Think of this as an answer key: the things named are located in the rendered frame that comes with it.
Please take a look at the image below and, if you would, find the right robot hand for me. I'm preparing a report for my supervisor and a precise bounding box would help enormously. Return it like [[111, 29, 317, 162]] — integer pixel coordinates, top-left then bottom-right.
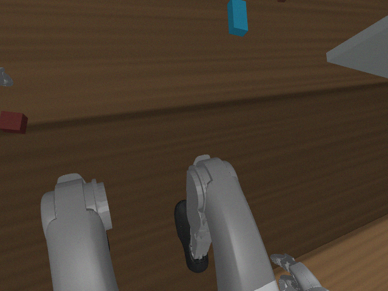
[[270, 253, 322, 291]]

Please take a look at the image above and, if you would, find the left robot hand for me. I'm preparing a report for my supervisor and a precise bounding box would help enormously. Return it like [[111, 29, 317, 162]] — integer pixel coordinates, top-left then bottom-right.
[[0, 67, 13, 87]]

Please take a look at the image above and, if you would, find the right robot foot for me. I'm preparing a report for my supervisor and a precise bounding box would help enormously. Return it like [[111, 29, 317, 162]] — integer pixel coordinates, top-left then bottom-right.
[[174, 199, 209, 273]]

